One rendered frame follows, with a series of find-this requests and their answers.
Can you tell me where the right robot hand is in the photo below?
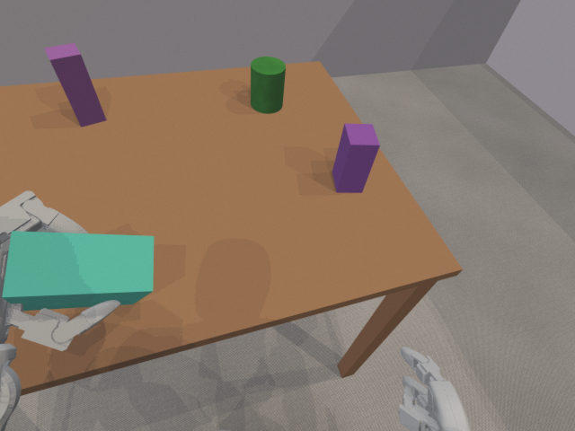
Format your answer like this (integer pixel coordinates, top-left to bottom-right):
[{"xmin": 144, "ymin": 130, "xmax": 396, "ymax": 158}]
[{"xmin": 399, "ymin": 347, "xmax": 471, "ymax": 431}]

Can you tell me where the robot left forearm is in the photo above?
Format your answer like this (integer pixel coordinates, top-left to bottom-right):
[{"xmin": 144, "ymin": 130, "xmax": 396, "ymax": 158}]
[{"xmin": 0, "ymin": 343, "xmax": 22, "ymax": 431}]

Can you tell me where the left robot hand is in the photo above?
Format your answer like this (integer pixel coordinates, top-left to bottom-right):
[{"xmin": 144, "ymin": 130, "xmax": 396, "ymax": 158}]
[{"xmin": 0, "ymin": 190, "xmax": 120, "ymax": 351}]

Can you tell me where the sponge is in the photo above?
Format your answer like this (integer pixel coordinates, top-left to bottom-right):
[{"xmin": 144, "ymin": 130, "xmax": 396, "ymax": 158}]
[{"xmin": 2, "ymin": 231, "xmax": 154, "ymax": 311}]

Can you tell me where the table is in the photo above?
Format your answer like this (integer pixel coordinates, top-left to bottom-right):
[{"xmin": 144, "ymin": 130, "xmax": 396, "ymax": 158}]
[{"xmin": 0, "ymin": 61, "xmax": 463, "ymax": 396}]

